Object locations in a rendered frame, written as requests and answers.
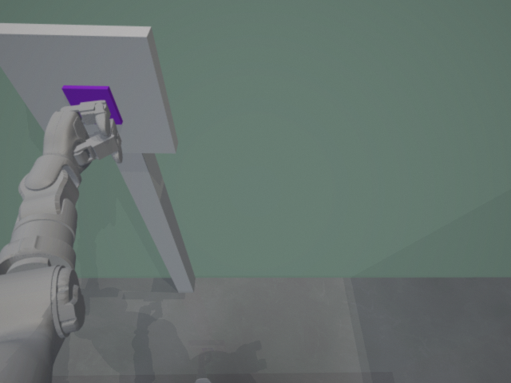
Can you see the left robot upper arm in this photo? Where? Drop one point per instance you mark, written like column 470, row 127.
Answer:
column 39, row 308

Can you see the left robot hand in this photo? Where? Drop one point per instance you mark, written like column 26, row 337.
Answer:
column 66, row 136

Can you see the panel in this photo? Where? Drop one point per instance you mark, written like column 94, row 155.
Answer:
column 39, row 59

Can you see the button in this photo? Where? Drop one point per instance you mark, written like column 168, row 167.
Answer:
column 76, row 94

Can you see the left robot forearm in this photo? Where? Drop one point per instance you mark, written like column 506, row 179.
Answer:
column 45, row 228

